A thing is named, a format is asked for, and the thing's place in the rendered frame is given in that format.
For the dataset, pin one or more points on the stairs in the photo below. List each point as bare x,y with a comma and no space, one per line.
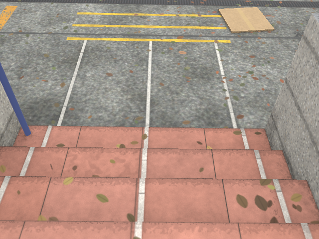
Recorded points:
150,174

